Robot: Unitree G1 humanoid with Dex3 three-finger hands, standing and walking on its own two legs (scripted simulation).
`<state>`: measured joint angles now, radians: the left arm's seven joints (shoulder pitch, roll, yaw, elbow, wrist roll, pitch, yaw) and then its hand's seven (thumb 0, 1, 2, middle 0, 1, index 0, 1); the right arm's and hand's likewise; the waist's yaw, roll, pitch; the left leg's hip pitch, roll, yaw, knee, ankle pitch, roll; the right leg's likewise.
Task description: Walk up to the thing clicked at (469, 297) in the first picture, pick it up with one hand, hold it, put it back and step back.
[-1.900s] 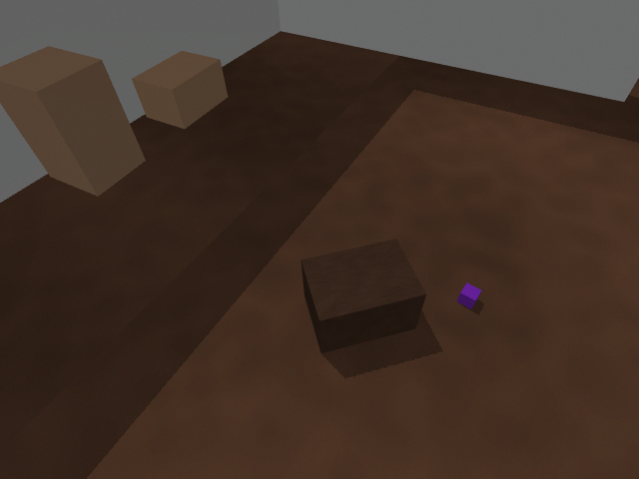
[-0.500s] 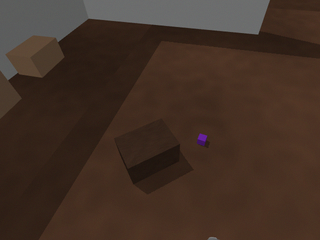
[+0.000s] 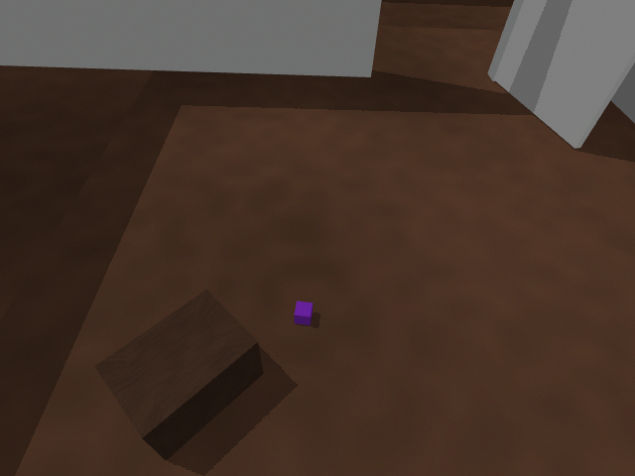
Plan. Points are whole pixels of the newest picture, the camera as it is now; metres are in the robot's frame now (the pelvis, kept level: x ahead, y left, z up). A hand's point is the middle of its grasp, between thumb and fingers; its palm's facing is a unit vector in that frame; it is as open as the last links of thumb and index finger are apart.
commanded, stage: walk up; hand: left
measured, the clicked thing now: (303, 313) +0.78 +0.04 -0.73
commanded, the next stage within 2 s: none
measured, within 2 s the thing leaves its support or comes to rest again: neither
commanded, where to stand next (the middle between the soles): +0.35 -0.09 m, yaw -16 degrees
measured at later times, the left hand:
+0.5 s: hand (233, 353) +0.34 +0.15 -0.11, palm faces -0.20 -0.91 -0.36, open 7.4 cm
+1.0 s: hand (237, 329) +0.40 +0.16 -0.15, palm faces -0.31 -0.88 -0.35, open 7.4 cm
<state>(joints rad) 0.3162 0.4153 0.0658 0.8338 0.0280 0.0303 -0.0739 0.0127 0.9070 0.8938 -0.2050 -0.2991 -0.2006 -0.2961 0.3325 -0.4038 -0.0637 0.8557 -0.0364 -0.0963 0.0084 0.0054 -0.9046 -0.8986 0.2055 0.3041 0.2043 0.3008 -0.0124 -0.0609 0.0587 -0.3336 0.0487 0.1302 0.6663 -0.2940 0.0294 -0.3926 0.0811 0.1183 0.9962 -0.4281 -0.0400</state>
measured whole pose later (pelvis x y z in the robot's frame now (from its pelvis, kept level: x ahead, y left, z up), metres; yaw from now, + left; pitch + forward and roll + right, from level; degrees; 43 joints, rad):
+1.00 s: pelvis +0.28 -0.08 +0.00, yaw -17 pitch -2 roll -1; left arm 0.27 0.40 0.02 0.90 -0.01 -0.02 -0.01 0.01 0.91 0.89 -0.20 -0.30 -0.20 -0.30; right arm 0.17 -0.37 0.00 0.83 -0.03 -0.03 0.02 0.01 -0.90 -0.90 0.21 0.30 0.20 0.30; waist 0.01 -0.02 0.11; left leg -0.37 0.10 0.11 0.67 -0.25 0.01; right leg -0.29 -0.01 0.01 0.66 -0.37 -0.01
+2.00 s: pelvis +0.30 -0.08 +0.02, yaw -19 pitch -2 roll +0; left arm 0.10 0.35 0.00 1.14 0.01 -0.01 -0.01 0.01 0.91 0.89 -0.20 -0.30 -0.20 -0.30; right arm 0.08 -0.35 -0.02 1.14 -0.01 0.01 0.03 0.01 -0.91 -0.90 0.20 0.30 0.20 0.30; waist -0.01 0.01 0.07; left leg -0.20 0.06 0.13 0.38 -0.14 0.00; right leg -0.14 -0.02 0.05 0.37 -0.20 0.04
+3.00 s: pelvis +0.30 -0.05 +0.01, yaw -15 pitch -4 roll +0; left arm 0.24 0.44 0.08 0.91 0.02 0.02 -0.04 0.01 0.91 0.89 -0.20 -0.30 -0.20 -0.30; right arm 0.37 -0.39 -0.06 0.93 -0.02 -0.07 -0.01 0.01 -0.90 -0.90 0.21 0.30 0.20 0.30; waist -0.02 -0.09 0.09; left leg -0.08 0.01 0.00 0.50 -0.35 -0.01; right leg -0.51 -0.04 0.08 0.93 -0.33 0.00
